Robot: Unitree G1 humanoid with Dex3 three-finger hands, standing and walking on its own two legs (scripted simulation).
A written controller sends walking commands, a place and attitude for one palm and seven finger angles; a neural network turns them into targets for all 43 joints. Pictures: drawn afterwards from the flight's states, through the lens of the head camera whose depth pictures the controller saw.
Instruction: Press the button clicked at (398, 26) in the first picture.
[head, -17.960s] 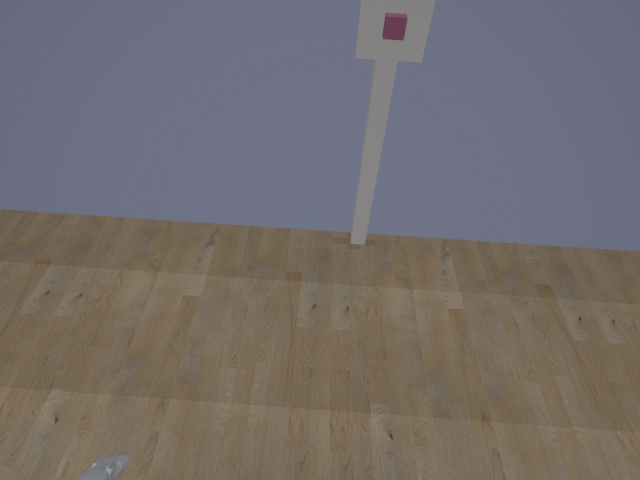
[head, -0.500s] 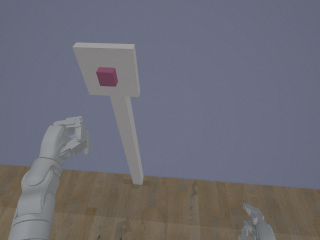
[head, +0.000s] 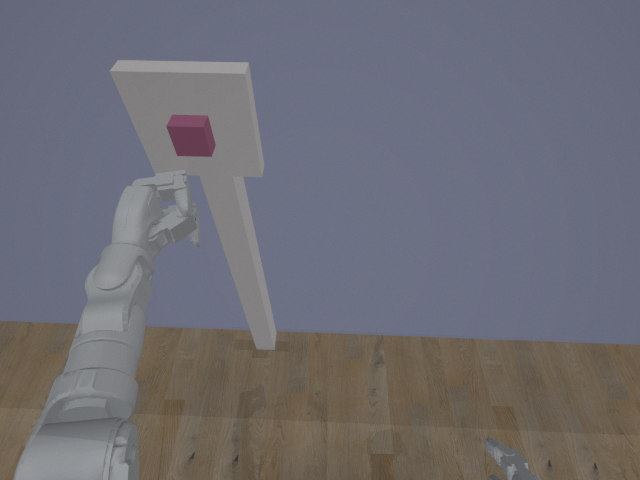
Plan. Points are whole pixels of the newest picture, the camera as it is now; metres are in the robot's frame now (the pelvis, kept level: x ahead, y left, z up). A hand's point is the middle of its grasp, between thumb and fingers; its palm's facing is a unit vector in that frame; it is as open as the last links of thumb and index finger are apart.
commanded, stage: aim a knuckle at the button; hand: left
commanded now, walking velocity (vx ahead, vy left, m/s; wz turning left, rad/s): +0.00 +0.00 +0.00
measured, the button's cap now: (192, 134) +0.56 +0.20 +0.13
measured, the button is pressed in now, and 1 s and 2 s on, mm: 0 0 0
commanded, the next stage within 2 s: press the button with the knuckle in 1.54 s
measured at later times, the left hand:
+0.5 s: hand (203, 194) +0.46 +0.17 +0.10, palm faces -0.04 -1.00 +0.00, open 3.1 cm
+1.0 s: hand (203, 204) +0.45 +0.17 +0.09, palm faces -0.02 -1.00 +0.01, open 3.1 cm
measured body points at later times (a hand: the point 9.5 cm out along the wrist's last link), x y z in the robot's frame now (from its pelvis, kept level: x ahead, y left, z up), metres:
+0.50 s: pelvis +0.00 +0.00 -0.01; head +0.06 +0.00 +0.43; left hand +0.46 +0.23 +0.10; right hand +0.02 -0.27 -0.13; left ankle -0.01 +0.10 -0.73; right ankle +0.01 -0.11 -0.73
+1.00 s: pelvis +0.00 +0.01 -0.01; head +0.06 +0.01 +0.44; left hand +0.44 +0.22 +0.09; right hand +0.06 -0.25 -0.13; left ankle -0.01 +0.10 -0.73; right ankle +0.01 -0.11 -0.73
